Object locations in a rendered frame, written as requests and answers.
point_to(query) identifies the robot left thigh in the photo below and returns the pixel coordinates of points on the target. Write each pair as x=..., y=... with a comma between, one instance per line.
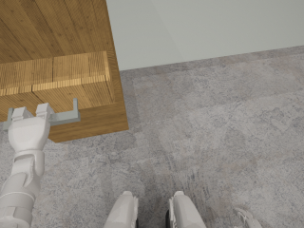
x=123, y=212

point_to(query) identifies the handle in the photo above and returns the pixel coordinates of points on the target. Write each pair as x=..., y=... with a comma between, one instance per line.
x=66, y=117

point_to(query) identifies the cabinet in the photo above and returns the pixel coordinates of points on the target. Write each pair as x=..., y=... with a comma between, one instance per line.
x=40, y=29

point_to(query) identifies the robot left forearm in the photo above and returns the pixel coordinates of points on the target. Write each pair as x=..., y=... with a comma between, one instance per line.
x=19, y=191

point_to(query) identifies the left robot hand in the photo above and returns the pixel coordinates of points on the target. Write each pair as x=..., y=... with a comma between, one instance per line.
x=29, y=132

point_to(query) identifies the right robot shin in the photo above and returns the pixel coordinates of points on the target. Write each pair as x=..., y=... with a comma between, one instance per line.
x=174, y=224

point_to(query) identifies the right robot hand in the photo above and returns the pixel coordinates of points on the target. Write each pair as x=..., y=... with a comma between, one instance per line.
x=246, y=218

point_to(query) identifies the drawer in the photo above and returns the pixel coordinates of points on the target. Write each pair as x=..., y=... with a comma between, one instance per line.
x=57, y=81

